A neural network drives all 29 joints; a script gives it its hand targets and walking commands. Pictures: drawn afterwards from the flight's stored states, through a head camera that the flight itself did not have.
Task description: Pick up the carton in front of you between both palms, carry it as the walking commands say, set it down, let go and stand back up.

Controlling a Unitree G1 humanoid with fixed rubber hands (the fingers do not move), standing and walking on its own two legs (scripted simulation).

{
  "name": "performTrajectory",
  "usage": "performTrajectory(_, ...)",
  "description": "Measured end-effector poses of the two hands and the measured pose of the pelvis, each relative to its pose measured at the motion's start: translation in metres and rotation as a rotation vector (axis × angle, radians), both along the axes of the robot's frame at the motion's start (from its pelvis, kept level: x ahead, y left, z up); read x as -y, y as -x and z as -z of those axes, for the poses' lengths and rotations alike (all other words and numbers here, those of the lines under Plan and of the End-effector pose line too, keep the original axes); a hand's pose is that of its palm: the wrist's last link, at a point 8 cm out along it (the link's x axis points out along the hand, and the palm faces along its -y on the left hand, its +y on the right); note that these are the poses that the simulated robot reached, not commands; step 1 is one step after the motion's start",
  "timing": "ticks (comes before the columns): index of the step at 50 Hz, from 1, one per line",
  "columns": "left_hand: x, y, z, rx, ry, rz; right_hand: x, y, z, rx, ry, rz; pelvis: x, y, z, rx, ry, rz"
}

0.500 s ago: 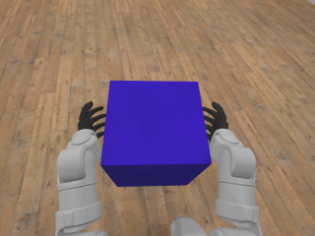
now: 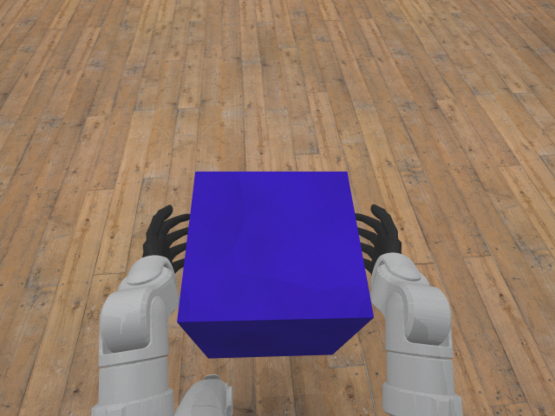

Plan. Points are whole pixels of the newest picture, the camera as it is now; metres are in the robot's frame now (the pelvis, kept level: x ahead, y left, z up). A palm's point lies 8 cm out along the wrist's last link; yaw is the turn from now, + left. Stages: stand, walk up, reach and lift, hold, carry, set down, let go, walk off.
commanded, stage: carry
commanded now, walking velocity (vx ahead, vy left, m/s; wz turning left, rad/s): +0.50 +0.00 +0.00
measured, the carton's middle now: (271, 273) +0.31 +0.01 -0.01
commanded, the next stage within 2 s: none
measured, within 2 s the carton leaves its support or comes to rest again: neither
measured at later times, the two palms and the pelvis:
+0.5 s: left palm (174, 107) +0.57 +0.18 +0.09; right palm (349, 115) +0.55 -0.12 +0.10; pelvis +0.34 +0.05 +0.00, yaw -2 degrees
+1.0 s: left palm (224, 23) +0.89 +0.13 +0.07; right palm (352, 27) +0.90 -0.17 +0.07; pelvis +0.67 -0.03 +0.00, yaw +0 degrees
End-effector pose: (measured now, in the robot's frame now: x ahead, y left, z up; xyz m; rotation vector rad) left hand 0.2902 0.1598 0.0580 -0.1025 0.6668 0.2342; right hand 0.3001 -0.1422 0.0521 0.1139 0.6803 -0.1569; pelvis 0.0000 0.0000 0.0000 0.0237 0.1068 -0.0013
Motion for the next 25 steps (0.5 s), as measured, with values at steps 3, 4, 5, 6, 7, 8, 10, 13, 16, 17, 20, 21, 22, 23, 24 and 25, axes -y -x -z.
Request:
performTrajectory(3, -0.001, -0.031, -0.011, 0.031, -0.016, 0.017, -0.001, -0.029, -0.009, 0.033, 0.01, -0.007, -0.004, -0.041, -0.002, -0.001, -0.007, 0.002)
performTrajectory(4, -0.002, -0.042, -0.014, 0.043, -0.02, 0.024, -0.002, -0.038, -0.012, 0.046, 0.011, -0.006, -0.006, -0.056, -0.002, 0.0, -0.008, 0.002)
performTrajectory(5, -0.003, -0.054, -0.017, 0.056, -0.022, 0.031, -0.004, -0.048, -0.015, 0.059, 0.011, -0.004, -0.008, -0.071, -0.001, 0.002, -0.008, 0.003)
performTrajectory(6, -0.004, -0.065, -0.02, 0.068, -0.023, 0.037, -0.005, -0.057, -0.018, 0.072, 0.01, -0.002, -0.011, -0.087, 0.0, 0.003, -0.008, 0.003)
performTrajectory(7, -0.006, -0.076, -0.022, 0.08, -0.021, 0.042, -0.007, -0.067, -0.02, 0.084, 0.009, 0.001, -0.014, -0.104, 0.003, 0.005, -0.007, 0.004)
performTrajectory(8, -0.008, -0.087, -0.023, 0.091, -0.018, 0.047, -0.01, -0.077, -0.022, 0.094, 0.008, 0.004, -0.017, -0.12, 0.006, 0.007, -0.006, 0.005)
performTrajectory(10, -0.015, -0.11, -0.021, 0.108, -0.007, 0.052, -0.016, -0.098, -0.022, 0.111, 0.01, 0.01, -0.025, -0.155, 0.014, 0.017, -0.003, 0.013)
performTrajectory(13, -0.024, -0.145, -0.011, 0.098, 0.018, 0.061, -0.026, -0.129, -0.018, 0.1, 0.03, 0.022, -0.036, -0.202, 0.024, 0.037, -0.007, 0.036)
performTrajectory(16, -0.025, -0.176, -0.011, 0.041, 0.022, 0.088, -0.027, -0.152, -0.019, 0.043, 0.032, 0.048, -0.043, -0.235, 0.017, 0.043, 0.006, 0.051)
performTrajectory(17, -0.025, -0.187, -0.014, 0.03, 0.022, 0.099, -0.027, -0.159, -0.022, 0.032, 0.032, 0.059, -0.044, -0.246, 0.014, 0.045, 0.012, 0.052)
performTrajectory(20, -0.024, -0.22, -0.022, 0.022, 0.025, 0.123, -0.026, -0.186, -0.032, 0.024, 0.037, 0.082, -0.047, -0.279, 0.004, 0.046, 0.027, 0.049)
performTrajectory(21, -0.023, -0.231, -0.025, 0.024, 0.026, 0.126, -0.026, -0.196, -0.036, 0.026, 0.039, 0.084, -0.048, -0.291, 0.002, 0.046, 0.032, 0.047)
performTrajectory(22, -0.024, -0.243, -0.027, 0.027, 0.026, 0.127, -0.026, -0.208, -0.039, 0.028, 0.04, 0.085, -0.048, -0.303, 0.0, 0.045, 0.036, 0.045)
performTrajectory(23, -0.024, -0.254, -0.029, 0.03, 0.026, 0.126, -0.027, -0.22, -0.041, 0.031, 0.041, 0.083, -0.047, -0.315, -0.002, 0.044, 0.039, 0.043)
performTrajectory(24, -0.024, -0.266, -0.031, 0.032, 0.027, 0.123, -0.027, -0.233, -0.043, 0.033, 0.042, 0.079, -0.047, -0.327, -0.003, 0.044, 0.041, 0.041)
performTrajectory(25, -0.024, -0.278, -0.032, 0.035, 0.027, 0.118, -0.027, -0.246, -0.044, 0.036, 0.044, 0.074, -0.045, -0.339, -0.003, 0.043, 0.044, 0.039)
